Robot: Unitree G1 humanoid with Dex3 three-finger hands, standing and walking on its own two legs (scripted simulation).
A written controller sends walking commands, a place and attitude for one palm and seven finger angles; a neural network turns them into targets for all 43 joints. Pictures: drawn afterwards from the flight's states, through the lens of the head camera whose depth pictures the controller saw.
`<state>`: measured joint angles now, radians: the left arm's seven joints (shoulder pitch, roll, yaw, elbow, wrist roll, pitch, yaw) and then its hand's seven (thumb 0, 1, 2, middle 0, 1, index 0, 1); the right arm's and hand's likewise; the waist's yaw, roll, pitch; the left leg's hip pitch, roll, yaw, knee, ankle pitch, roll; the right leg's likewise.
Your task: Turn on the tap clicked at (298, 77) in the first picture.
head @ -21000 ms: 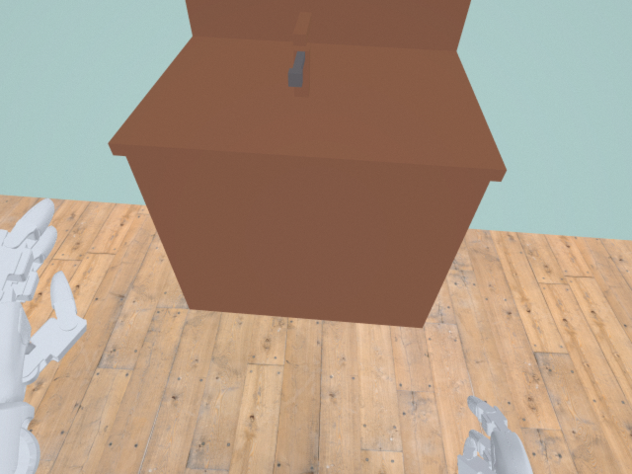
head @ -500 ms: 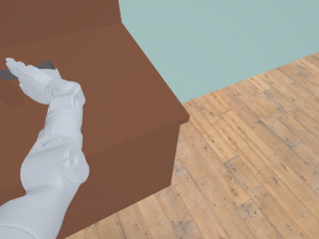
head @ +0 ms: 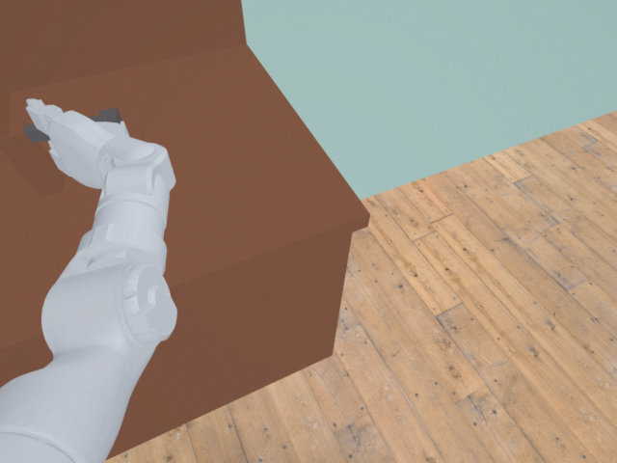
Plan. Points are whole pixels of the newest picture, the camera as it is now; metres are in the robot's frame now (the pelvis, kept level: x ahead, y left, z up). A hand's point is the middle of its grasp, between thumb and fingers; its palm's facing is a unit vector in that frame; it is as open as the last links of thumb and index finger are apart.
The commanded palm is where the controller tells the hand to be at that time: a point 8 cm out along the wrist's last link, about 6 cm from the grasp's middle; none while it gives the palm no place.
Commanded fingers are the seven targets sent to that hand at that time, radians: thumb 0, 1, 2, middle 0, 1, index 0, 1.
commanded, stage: lift the hand up off the lever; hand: left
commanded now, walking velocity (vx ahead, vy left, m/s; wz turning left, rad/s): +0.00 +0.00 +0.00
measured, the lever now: (111, 122) +0.57 +0.26 +0.13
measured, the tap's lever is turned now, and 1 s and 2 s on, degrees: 79 79 79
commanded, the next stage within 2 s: draw the hand back beside the body in 1.40 s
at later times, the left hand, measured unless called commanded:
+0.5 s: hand (112, 113) +0.52 +0.22 +0.19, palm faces +0.82 -0.56 -0.12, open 7.8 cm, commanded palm +0.46 +0.23 +0.19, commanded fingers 0.00 0.90 0.90 -0.15 -0.15 -0.15 -0.15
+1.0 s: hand (116, 107) +0.51 +0.21 +0.20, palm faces +0.81 -0.57 -0.14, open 7.8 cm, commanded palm +0.45 +0.22 +0.21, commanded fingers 0.00 0.90 0.90 -0.15 -0.15 -0.15 -0.15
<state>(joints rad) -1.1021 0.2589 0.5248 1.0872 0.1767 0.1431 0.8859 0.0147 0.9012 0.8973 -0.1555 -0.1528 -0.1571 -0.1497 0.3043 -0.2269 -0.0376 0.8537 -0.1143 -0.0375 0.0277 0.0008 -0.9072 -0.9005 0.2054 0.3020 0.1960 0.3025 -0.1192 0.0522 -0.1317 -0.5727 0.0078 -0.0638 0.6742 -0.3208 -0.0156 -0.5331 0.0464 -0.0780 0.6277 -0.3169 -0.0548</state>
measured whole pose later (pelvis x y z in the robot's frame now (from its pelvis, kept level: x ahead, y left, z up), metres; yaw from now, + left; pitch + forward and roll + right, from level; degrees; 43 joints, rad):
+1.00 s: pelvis +0.02 +0.00 +0.01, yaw +0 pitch +10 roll -1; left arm -1.09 0.22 0.49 0.99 0.14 0.23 0.87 0.01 0.90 0.90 -0.16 -0.15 -0.16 -0.15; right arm 0.28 -0.23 -0.04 0.85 -0.10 -0.04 0.02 0.00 -0.91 -0.90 0.21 0.30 0.20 0.30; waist -0.08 0.05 -0.13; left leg -0.46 0.01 -0.05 0.59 -0.31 -0.02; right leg -0.43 0.04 -0.07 0.55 -0.30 -0.05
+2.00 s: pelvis -0.03 +0.00 +0.02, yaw -2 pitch -4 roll +0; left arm -0.33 0.34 0.20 0.29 -0.08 -0.09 0.15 0.02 0.90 0.90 -0.17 -0.20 -0.17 -0.20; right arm 0.22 -0.27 -0.01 0.72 0.04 -0.09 -0.07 0.01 -0.91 -0.90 0.20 0.30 0.19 0.30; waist 0.05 0.06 0.00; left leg -0.15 0.01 -0.01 0.42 -0.20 -0.01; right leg -0.13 0.05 -0.02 0.40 -0.19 -0.05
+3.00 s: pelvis -0.02 +0.01 +0.03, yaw -1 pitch -7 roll +0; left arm 0.38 0.30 0.25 -0.33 -0.07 -0.15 0.12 0.01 0.89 0.90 -0.21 -0.30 -0.21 -0.30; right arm 0.16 -0.21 0.01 0.68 -0.02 -0.15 -0.06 0.01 -0.90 -0.90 0.21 0.30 0.20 0.30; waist 0.08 0.06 0.05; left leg -0.05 0.01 -0.02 0.36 -0.19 -0.01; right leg -0.03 0.04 -0.03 0.33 -0.19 -0.04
